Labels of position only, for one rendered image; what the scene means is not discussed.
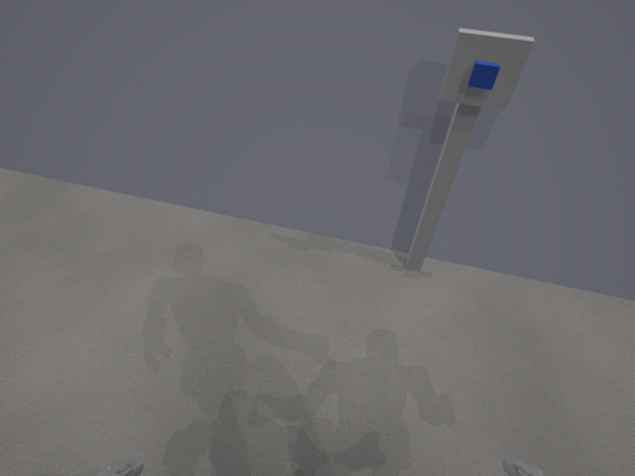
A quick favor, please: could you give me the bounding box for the button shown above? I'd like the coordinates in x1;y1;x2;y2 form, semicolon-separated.
468;60;500;90

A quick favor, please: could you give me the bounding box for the panel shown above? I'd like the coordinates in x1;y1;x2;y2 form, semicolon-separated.
406;28;535;272

